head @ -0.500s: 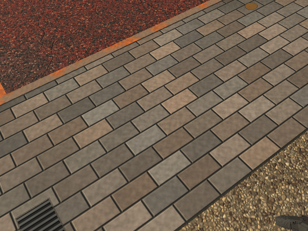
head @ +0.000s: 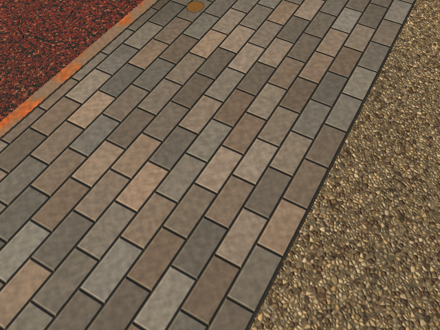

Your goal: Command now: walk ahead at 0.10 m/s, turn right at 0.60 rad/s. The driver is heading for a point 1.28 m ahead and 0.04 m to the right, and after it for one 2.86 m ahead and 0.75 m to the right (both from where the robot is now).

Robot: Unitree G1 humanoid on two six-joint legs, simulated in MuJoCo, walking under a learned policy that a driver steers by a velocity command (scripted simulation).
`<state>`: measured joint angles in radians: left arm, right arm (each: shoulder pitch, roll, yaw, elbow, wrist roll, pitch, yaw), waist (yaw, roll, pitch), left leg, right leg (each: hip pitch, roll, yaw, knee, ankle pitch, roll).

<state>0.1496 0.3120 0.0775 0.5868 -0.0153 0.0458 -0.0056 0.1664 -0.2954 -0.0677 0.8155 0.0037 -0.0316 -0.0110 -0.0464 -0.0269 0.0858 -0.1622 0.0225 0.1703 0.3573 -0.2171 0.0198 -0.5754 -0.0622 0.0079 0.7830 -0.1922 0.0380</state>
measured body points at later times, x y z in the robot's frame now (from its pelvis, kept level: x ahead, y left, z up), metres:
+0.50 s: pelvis +0.08 +0.00 -0.01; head +0.10 -0.01 +0.43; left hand +0.31 +0.22 -0.10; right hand +0.15 -0.31 -0.12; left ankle +0.12 +0.12 -0.75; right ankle +0.10 -0.13 -0.74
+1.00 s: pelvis +0.11 +0.01 -0.01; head +0.12 +0.01 +0.44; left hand +0.29 +0.24 -0.13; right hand +0.17 -0.27 -0.13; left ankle +0.12 +0.12 -0.74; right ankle +0.10 -0.13 -0.74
